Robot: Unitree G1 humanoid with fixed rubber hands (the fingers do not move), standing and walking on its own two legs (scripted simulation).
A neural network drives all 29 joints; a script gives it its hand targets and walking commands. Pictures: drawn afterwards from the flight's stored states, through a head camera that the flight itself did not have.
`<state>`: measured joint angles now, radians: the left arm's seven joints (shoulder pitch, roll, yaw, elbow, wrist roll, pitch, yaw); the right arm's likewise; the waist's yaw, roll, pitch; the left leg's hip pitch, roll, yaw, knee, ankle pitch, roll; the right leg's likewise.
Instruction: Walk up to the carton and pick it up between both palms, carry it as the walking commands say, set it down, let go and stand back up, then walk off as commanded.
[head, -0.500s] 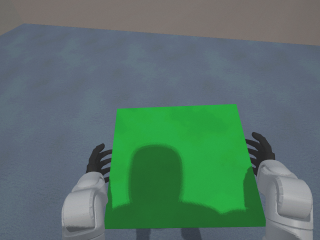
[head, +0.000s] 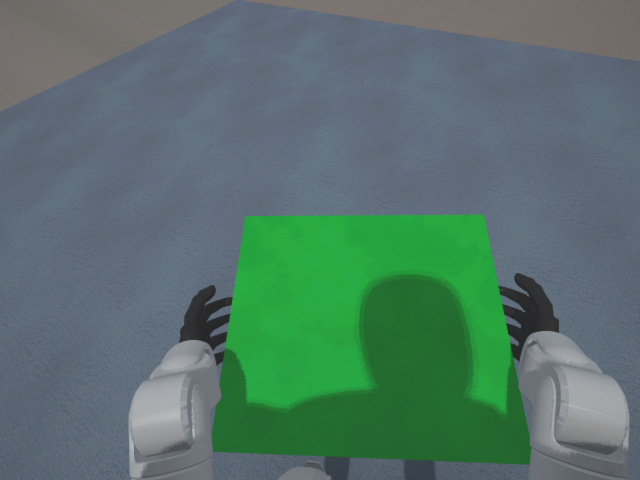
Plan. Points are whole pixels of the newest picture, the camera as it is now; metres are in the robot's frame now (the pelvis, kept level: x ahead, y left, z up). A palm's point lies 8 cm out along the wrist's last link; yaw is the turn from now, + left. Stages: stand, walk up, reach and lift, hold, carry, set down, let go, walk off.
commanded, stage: carry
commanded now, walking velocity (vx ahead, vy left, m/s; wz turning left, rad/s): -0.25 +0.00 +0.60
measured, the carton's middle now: (360, 345) +0.30 -0.02 -0.01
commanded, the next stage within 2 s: none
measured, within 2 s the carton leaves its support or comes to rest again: neither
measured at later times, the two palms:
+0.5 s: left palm out of the picture -0.02 +0.31 +0.06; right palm out of the picture +0.12 -0.03 +0.06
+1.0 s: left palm out of the picture -0.23 +0.29 +0.09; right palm out of the picture -0.01 -0.01 +0.08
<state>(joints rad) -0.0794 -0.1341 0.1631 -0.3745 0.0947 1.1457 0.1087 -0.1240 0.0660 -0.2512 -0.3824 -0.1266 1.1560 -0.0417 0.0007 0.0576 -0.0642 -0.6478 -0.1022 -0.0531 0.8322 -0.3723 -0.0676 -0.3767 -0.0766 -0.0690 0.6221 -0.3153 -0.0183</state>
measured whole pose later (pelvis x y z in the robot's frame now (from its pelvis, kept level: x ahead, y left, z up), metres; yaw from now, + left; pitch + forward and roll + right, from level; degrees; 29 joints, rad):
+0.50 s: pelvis -0.19 +0.05 +0.00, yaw +19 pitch +5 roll -1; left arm -0.08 -0.06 0.15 -0.37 0.04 1.19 0.14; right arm -0.14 0.10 -0.24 -0.33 -0.14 1.16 -0.05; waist 0.05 0.02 -0.03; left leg -0.46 -0.05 -0.10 0.53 -0.16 0.02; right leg -0.61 -0.08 -0.04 1.08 -0.42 0.07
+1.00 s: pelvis -0.36 +0.01 -0.01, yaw +35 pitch +5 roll +3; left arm -0.11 -0.13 0.16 -0.41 0.14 1.18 0.11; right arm -0.25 0.00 -0.23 -0.31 -0.08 1.19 -0.06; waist -0.04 0.00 -0.07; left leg -0.40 0.01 0.05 0.76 -0.45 -0.08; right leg -0.46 -0.20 -0.15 0.67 -0.27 0.03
